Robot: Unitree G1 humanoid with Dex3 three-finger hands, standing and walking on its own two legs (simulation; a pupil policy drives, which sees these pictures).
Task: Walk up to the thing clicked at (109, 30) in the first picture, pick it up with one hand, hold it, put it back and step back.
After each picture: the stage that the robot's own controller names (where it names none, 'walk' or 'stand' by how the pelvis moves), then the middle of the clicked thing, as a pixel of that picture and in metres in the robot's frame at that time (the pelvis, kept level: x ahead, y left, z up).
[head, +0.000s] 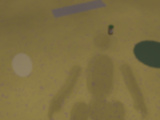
stand; (110, 29) +1.67 -0.36 -0.72
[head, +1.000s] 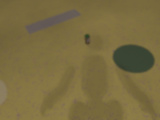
walk; (87, 39) +1.56 +0.05 -0.69
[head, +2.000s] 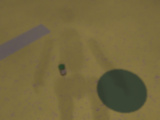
walk; (62, 69) +0.99 +0.29 -0.72
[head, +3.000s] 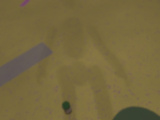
walk; (67, 108) +0.59 +0.23 -0.71
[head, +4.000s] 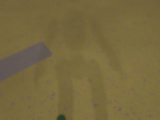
stand; out of the picture +0.45 +0.19 -0.70
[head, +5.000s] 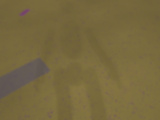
stand; out of the picture +0.39 +0.20 -0.72
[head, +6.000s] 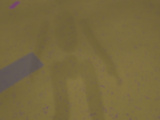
stand; out of the picture +0.37 +0.23 -0.71
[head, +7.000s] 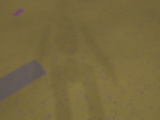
stand; out of the picture +0.34 +0.21 -0.72
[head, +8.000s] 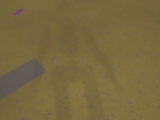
stand; out of the picture +0.37 +0.21 -0.73
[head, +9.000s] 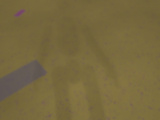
stand; out of the picture +0.35 +0.21 -0.73
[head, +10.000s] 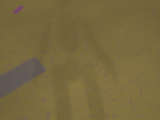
go down; out of the picture +0.35 +0.21 -0.72
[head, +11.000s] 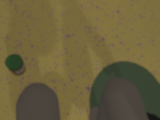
go down; (16, 65) +0.43 +0.25 -0.30
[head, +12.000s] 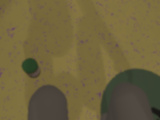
close in; (31, 68) +0.43 +0.24 -0.31
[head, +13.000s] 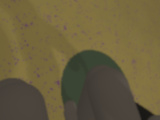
close in; out of the picture +0.42 +0.28 -0.22
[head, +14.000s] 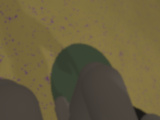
close; out of the picture +0.41 +0.29 -0.22
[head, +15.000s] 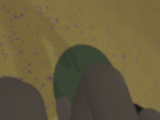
lift; out of the picture +0.39 +0.27 -0.23
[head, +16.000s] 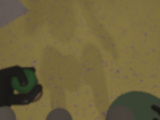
lift; (29, 87) +0.33 +0.19 -0.02
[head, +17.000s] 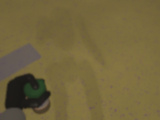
hold; (38, 97) +0.32 +0.17 -0.01
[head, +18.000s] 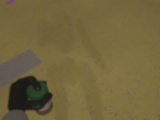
hold; (40, 98) +0.32 +0.17 -0.01
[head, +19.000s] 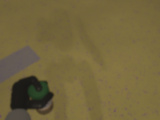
crouch; (41, 98) +0.33 +0.16 -0.03
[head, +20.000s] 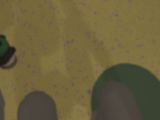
crouch; (2, 54) +0.46 +0.24 -0.10
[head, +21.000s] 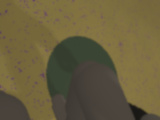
lower; out of the picture +0.44 +0.29 -0.23
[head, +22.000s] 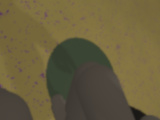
lower; out of the picture +0.43 +0.30 -0.23
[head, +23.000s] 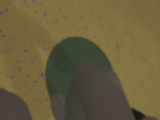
lower; out of the picture +0.43 +0.30 -0.23
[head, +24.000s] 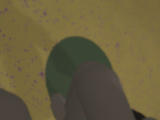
lower; out of the picture +0.44 +0.30 -0.23
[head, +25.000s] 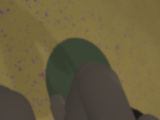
open; out of the picture +0.43 +0.28 -0.23
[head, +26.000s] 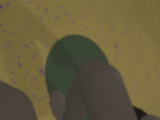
rise; out of the picture +0.43 +0.28 -0.23
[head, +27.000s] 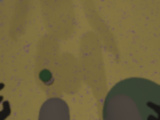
walk; (46, 77) +0.45 +0.20 -0.43
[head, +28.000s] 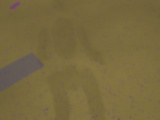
stand; out of the picture +0.38 +0.18 -0.66
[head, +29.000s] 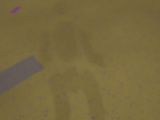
stand; out of the picture +0.40 +0.19 -0.67
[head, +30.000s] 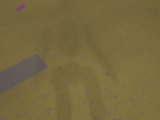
stand; out of the picture +0.39 +0.18 -0.70
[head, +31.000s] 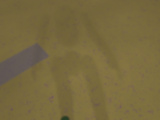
walk; out of the picture +0.42 +0.17 -0.71
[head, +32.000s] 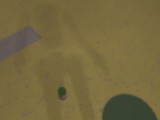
walk; (62, 93) +0.62 +0.14 -0.71
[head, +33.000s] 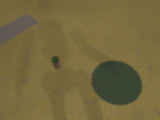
walk; (56, 62) +0.94 +0.29 -0.68
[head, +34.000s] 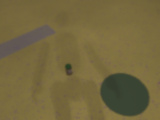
stand; (68, 69) +1.03 +0.18 -0.72
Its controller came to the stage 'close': yes
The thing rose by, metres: 0.70
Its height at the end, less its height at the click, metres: +0.00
